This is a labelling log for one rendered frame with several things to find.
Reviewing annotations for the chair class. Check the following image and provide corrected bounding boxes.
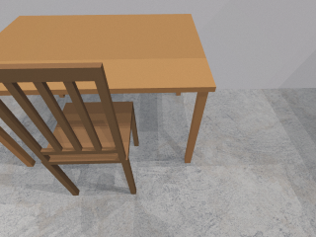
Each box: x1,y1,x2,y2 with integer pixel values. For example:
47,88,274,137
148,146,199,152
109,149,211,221
0,62,139,196

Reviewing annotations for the table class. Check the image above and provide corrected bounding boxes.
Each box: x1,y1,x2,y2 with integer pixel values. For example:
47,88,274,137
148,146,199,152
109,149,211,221
0,14,216,167

